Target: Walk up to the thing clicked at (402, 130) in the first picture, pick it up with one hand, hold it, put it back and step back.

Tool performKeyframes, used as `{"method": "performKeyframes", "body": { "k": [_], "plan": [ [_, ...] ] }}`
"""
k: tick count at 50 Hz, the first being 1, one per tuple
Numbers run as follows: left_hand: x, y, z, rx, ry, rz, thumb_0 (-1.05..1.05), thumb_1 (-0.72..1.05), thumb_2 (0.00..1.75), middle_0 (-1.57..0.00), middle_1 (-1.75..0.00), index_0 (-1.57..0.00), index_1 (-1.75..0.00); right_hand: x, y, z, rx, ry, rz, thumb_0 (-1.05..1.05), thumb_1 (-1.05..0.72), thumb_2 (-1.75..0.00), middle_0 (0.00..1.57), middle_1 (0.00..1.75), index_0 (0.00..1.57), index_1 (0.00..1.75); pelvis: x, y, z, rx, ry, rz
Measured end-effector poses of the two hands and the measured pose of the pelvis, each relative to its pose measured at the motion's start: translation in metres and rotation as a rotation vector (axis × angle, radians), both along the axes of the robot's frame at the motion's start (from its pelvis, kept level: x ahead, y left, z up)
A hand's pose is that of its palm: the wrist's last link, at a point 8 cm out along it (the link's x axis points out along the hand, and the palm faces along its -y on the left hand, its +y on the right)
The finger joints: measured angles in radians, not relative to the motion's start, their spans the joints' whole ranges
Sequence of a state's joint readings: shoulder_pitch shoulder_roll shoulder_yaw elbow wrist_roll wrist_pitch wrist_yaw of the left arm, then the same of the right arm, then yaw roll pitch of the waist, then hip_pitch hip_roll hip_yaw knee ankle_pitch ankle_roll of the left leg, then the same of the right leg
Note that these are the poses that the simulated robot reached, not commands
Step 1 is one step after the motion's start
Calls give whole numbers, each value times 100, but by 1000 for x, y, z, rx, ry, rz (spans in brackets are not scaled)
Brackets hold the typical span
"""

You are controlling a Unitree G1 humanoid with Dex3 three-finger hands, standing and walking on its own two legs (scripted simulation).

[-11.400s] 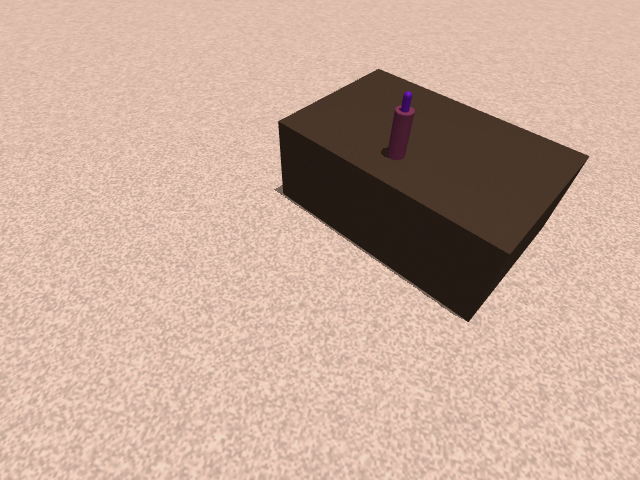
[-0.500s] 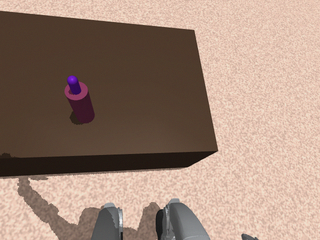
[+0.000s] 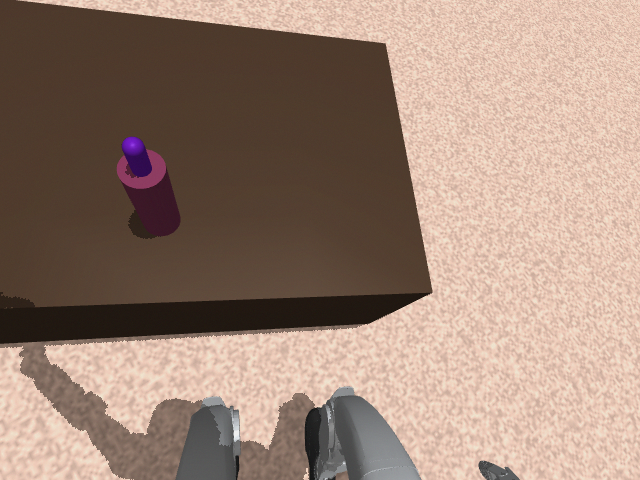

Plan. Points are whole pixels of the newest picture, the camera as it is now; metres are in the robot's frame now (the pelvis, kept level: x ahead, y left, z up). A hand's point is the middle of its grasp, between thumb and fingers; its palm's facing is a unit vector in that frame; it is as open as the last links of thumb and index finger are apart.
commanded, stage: go down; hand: left
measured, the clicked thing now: (149, 187) +0.53 +0.20 -0.16
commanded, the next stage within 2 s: none
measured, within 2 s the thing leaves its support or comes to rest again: neither
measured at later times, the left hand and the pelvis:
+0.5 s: hand out of the picture +0.47 +0.41 +0.08, palm faces +0.23 -0.97 +0.01, open 17.3 cm; pelvis +0.00 +0.00 -0.01, yaw +0 degrees
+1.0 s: hand out of the picture +0.48 +0.40 +0.07, palm faces +0.24 -0.97 +0.01, open 17.3 cm; pelvis +0.00 +0.00 -0.01, yaw -1 degrees
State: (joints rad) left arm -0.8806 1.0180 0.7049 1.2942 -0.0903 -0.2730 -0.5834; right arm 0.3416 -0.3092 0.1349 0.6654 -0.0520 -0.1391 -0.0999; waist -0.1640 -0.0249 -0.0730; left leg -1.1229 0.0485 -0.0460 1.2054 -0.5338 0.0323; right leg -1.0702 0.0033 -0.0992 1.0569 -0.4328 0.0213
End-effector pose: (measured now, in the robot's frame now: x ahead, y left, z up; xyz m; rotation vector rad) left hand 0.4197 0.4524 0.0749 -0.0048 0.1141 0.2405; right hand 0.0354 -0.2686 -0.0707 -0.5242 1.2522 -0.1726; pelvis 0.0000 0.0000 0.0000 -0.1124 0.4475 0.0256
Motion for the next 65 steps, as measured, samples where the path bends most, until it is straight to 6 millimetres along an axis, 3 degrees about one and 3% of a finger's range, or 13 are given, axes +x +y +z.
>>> {"method": "performKeyframes", "body": {
  "k": [43,65],
  "plan": [
    [24,-5,3,-6,-67,-4,-1,-50,9,-5,-4,-4,-6,-16,4,-11,14,59,-28,0,-89,-90,21,30,21,30,-3,-1,-10,-8,34,-6],
    [17,-1,-5,-8,-72,5,-1,-50,9,-5,-4,-4,-6,-6,4,-11,6,48,-22,0,-89,-90,21,30,21,30,0,1,-10,-12,33,-2]
  ]
}}
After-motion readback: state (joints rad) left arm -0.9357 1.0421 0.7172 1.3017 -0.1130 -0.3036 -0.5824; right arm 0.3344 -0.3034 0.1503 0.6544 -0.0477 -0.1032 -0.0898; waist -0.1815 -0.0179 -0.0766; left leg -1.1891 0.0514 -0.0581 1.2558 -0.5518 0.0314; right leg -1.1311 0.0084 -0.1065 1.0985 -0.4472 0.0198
